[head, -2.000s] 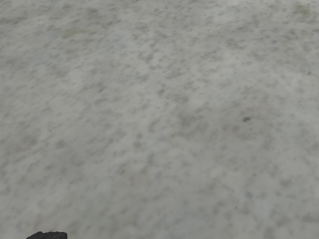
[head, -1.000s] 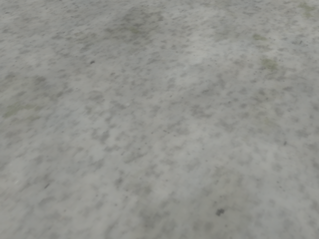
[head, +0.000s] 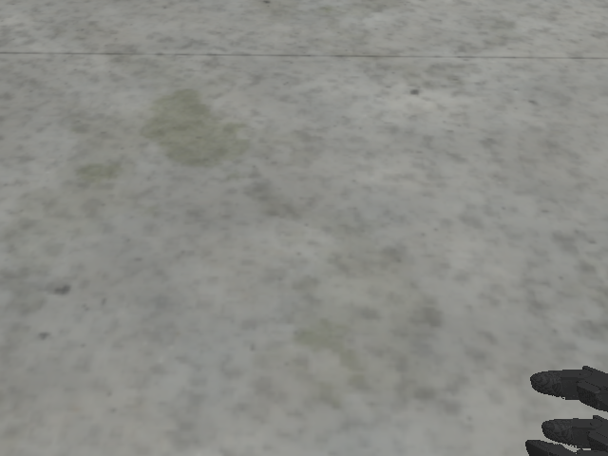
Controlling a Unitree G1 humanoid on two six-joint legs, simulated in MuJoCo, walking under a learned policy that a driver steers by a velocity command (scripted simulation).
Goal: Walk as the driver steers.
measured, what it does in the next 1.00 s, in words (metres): walks ahead, turning left: left foot, then right foot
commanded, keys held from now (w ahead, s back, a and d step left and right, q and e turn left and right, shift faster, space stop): w+q+shift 0.64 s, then w+shift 0.22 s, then shift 0.14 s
